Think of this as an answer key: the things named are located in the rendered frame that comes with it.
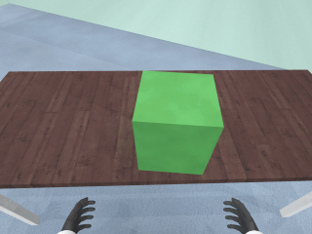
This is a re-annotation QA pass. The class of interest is left robot hand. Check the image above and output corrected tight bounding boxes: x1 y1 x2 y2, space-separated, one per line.
61 197 96 234

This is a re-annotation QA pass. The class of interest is carton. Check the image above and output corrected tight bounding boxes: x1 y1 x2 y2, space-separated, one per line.
132 70 224 175

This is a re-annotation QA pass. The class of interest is table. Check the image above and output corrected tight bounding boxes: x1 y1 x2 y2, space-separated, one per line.
0 69 312 225

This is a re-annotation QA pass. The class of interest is right robot hand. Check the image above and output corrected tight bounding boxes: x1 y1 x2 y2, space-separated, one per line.
223 198 259 234

